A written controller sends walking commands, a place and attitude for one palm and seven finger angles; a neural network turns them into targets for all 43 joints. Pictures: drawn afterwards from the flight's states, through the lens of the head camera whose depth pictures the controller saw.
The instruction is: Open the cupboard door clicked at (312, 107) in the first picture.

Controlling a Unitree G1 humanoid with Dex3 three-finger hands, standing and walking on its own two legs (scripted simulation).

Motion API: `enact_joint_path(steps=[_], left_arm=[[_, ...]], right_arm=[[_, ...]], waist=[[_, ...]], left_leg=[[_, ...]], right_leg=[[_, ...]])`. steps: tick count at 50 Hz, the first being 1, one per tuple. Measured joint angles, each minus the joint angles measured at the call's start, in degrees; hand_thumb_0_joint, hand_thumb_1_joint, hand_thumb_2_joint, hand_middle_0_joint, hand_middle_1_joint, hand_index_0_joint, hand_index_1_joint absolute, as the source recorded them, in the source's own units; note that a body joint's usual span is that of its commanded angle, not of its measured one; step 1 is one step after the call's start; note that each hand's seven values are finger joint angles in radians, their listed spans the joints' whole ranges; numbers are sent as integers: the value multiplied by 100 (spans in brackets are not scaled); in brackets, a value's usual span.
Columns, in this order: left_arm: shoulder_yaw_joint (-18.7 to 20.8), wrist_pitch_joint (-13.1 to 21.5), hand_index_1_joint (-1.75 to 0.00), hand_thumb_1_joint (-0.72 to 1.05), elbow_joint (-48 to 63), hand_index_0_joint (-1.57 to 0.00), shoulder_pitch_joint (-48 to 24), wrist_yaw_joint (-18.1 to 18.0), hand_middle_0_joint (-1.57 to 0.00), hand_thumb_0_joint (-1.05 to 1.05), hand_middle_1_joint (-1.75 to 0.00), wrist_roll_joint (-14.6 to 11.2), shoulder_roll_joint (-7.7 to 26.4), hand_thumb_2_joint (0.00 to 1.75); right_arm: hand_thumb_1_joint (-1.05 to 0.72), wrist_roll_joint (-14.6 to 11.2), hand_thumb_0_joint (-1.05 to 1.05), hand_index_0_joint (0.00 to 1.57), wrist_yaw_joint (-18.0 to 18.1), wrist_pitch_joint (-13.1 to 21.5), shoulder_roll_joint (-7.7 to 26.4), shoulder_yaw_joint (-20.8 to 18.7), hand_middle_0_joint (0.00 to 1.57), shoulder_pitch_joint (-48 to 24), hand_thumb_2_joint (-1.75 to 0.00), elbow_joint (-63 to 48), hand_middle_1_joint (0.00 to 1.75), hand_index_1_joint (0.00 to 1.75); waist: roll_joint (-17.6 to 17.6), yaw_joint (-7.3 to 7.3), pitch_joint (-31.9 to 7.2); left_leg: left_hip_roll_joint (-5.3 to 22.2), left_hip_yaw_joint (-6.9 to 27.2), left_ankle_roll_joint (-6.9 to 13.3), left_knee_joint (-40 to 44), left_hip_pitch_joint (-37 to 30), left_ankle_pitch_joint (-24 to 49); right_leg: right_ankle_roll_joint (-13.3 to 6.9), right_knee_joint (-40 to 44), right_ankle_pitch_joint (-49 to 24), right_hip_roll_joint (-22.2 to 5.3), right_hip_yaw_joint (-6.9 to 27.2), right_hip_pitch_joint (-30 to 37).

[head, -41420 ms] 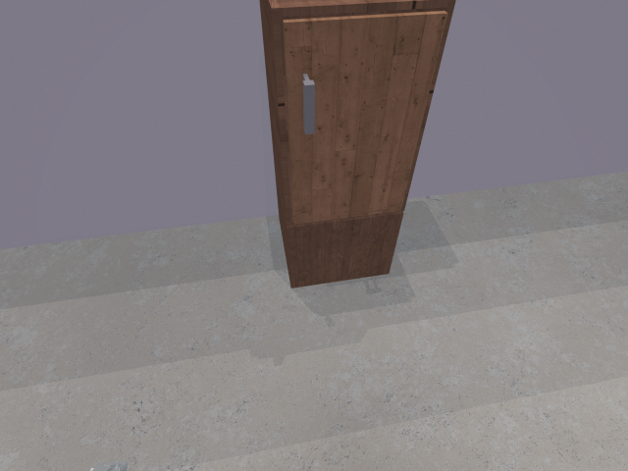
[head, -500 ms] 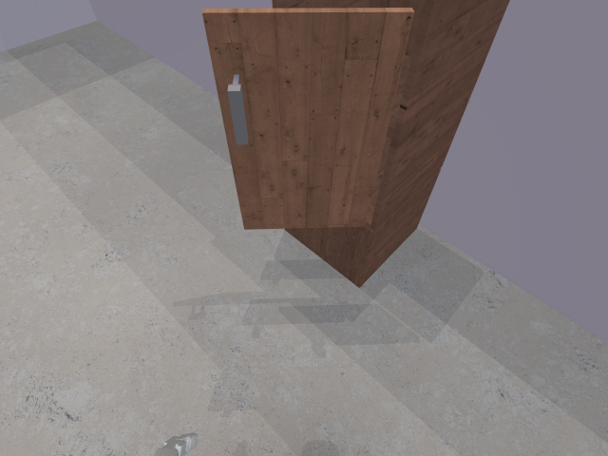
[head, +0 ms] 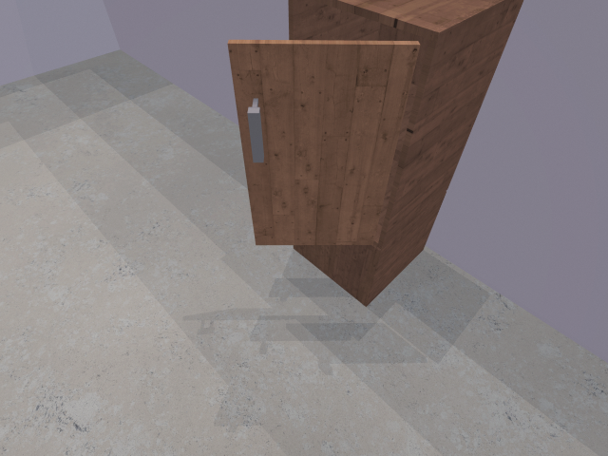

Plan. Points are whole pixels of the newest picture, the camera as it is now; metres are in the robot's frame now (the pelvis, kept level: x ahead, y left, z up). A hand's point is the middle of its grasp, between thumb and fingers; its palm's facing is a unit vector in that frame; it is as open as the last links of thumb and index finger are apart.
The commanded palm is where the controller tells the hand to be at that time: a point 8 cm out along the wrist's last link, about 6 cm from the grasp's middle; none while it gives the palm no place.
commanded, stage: look again from close up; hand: left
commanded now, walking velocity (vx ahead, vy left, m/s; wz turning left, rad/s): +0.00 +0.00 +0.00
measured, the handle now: (257, 130) +0.72 +0.16 +0.03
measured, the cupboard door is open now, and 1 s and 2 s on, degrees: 46 46 46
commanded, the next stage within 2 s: shuffle to correct the standing spot in 0.32 s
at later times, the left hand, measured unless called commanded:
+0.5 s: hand out of the picture -0.03 +0.15 -0.18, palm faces +0.05 -0.99 -0.15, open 7.4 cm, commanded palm none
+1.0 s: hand out of the picture -0.04 +0.09 -0.17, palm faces +0.21 -0.97 -0.08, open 7.4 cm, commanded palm none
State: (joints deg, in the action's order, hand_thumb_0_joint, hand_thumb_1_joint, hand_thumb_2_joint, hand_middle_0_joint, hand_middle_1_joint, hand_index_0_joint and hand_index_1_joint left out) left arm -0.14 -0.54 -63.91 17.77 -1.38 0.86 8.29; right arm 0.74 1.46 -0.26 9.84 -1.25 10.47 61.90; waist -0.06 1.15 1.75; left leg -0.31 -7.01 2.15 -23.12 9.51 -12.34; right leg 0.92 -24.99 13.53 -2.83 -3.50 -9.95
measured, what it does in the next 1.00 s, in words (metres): lifts its left foot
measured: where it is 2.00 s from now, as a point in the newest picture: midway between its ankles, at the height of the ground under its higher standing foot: outside the picture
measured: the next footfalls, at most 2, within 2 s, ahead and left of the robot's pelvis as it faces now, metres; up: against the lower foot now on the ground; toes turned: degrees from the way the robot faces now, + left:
left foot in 1.06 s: +0.20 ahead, +0.11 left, +0.00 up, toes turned +13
right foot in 1.42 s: +0.29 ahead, -0.17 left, +0.00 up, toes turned -5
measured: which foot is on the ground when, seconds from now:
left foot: down 0.00-0.72, up 0.74-1.00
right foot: down 0.00-1.00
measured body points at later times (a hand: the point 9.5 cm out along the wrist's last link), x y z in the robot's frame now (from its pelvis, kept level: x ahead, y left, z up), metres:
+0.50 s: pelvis -0.01 +0.00 +0.00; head -0.01 +0.00 +0.45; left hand -0.03 +0.20 -0.16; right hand -0.07 -0.19 -0.16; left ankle +0.01 +0.09 -0.74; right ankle +0.00 -0.13 -0.74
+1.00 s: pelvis +0.09 -0.02 -0.01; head +0.12 +0.00 +0.44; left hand -0.05 +0.14 -0.16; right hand +0.19 -0.25 -0.15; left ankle +0.13 +0.10 -0.72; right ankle +0.00 -0.12 -0.74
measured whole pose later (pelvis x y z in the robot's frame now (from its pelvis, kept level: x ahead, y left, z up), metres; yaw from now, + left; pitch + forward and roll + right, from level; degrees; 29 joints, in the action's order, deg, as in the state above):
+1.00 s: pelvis +0.09 -0.02 -0.01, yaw +5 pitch +1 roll +0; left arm 1.4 2.8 -66.8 27.8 -0.9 1.8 3.7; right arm 1.4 0.7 0.9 9.2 -3.4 9.0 59.6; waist 1.6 2.5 3.4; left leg 4.5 -6.8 0.3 -42.5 25.8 -17.2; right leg -0.9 -23.0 21.0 -0.8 -8.0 -2.5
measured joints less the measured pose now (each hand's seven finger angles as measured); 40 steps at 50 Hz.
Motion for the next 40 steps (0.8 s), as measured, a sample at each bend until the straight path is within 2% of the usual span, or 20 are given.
enact_joint_path(steps=[5, 14, 24, 30, 32, 36, 38, 40], left_arm=[[-33, 49, -30, 90, -52, -20, 0, 3, -19, 1, -30, -10, -93, 90], [-21, 71, -30, 91, -117, -20, -9, -30, -20, 1, -30, -28, -170, 90], [34, 83, -30, 91, -89, -20, 62, -56, -19, 1, -30, -20, -240, 90], [143, 3, -30, 91, -11, -20, 271, 24, -19, 0, -30, 73, -253, 90], [186, 6, -30, 91, 36, -20, 331, 62, -19, 0, -30, 86, -248, 90], [249, 83, -30, 91, 89, -20, 460, 106, -19, 0, -30, 95, -264, 90], [277, 176, -30, 91, 112, -20, 550, 71, -19, 0, -30, 73, -258, 90], [296, 265, -30, 91, 94, -20, 668, 27, -19, 0, -30, 55, -273, 90]], right_arm=[[-93, 13, 0, 20, -5, -10, -43, 64, 19, 299, -90, 250, 29, 30], [-91, 17, 0, 20, 23, 12, -314, 133, 19, 826, -90, 511, 29, 30], [-91, 37, 1, 20, 28, 36, -547, 118, 20, 1058, -90, 538, 29, 30], [-91, 94, 1, 20, 12, -20, -574, -5, 20, 1194, -90, 453, 29, 30], [-91, 99, 1, 20, 19, -10, -555, -53, 20, 1218, -90, 405, 29, 30], [-91, 96, 1, 20, 29, -11, -452, -134, 20, 1242, -90, 340, 30, 30], [-91, 91, 1, 20, 9, -55, -404, -135, 20, 1209, -90, 317, 29, 30], [-91, 98, 1, 20, -36, -95, -335, -153, 20, 1067, -90, 290, 29, 30]], waist=[[79, -25, -29], [101, -124, -6], [43, -168, -6], [40, -205, -198], [33, -216, -220], [-53, -177, -238], [-42, -90, -256], [-1, -1, -250]], left_leg=[[1, 25, -7, 108, -36, 83], [7, 27, -9, 139, -50, 128], [-14, 22, 7, 69, 57, 126], [-25, 125, 40, -206, 238, -160], [-23, 180, 36, -311, 307, -159], [45, 342, -46, -721, 416, -561], [105, 362, -30, -1427, 683, -1063], [178, 360, -31, -2433, 1099, -1210]], right_leg=[[-12, 117, -79, 10, -28, 50], [-24, 150, -126, 18, -32, 63], [-23, 19, -95, -10, -23, -71], [-121, -538, 793, -14, -68, -311], [-165, -696, 894, -2, -90, -379], [-214, -621, 537, 73, -217, -254], [-271, -594, 559, 113, -308, -177], [-324, -397, 600, 159, -367, -17]])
